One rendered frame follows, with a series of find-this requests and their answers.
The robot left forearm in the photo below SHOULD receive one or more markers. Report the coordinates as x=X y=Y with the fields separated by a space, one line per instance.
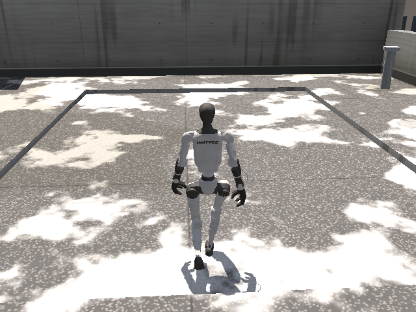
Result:
x=177 y=172

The right robot upper arm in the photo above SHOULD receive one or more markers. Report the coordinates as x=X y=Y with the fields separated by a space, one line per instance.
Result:
x=231 y=149

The robot left hand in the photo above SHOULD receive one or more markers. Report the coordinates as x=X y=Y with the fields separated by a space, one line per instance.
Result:
x=178 y=185

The robot right forearm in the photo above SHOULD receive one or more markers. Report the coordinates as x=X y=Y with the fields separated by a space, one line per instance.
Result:
x=238 y=176

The right robot shin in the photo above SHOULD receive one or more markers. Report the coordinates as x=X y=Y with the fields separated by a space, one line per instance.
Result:
x=213 y=226

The robot right hand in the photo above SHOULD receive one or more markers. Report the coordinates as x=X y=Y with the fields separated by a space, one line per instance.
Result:
x=242 y=196

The humanoid robot torso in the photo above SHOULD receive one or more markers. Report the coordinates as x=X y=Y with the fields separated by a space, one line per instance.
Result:
x=207 y=157

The left robot upper arm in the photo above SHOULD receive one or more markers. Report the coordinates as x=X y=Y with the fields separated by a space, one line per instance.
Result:
x=184 y=147

